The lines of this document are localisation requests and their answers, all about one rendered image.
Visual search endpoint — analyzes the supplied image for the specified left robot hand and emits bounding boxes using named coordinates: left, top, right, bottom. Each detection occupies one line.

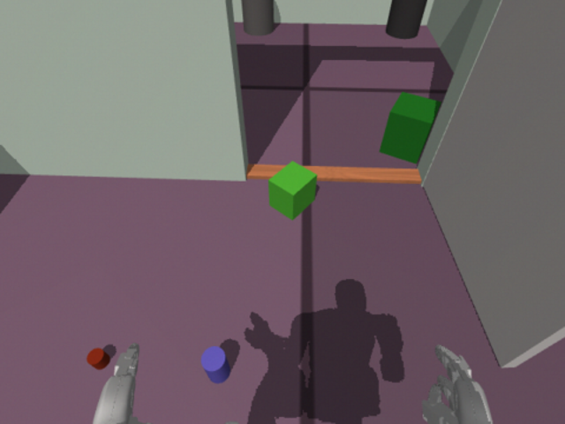
left=93, top=343, right=153, bottom=424

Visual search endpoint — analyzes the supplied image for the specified right robot hand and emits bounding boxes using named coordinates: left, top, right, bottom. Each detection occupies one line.
left=422, top=344, right=493, bottom=424

